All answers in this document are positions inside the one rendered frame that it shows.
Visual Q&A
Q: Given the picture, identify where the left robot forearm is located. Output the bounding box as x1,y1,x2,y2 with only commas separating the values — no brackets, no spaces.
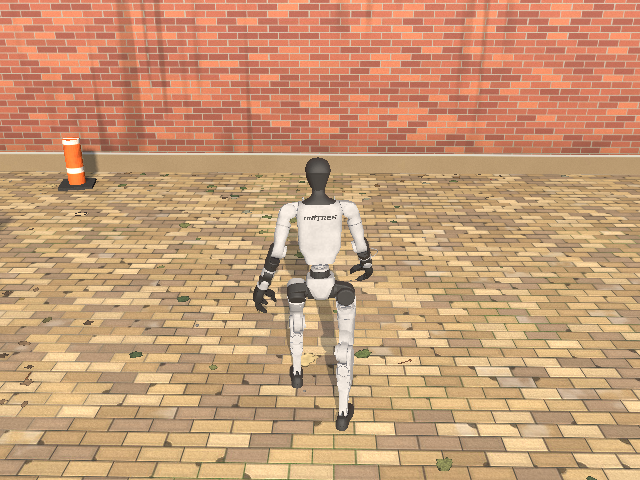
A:
257,243,280,290

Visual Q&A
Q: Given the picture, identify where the robot left upper arm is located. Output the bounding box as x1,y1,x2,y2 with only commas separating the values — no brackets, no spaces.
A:
271,202,298,259

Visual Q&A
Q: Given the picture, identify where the right robot forearm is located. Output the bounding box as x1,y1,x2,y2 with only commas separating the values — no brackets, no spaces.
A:
357,237,372,268

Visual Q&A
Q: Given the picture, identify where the robot left foot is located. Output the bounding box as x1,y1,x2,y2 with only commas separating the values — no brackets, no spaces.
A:
290,365,303,389

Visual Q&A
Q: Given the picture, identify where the humanoid robot torso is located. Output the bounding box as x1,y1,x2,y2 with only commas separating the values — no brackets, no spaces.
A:
296,196,342,300

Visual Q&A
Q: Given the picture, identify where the right robot hand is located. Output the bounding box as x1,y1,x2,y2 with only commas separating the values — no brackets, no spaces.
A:
350,262,373,281

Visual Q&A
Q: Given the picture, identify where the robot right upper arm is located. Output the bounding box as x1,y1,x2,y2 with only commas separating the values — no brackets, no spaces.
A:
339,200,367,253

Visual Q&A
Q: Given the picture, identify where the left robot hand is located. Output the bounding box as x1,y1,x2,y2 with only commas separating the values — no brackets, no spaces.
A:
253,285,276,313

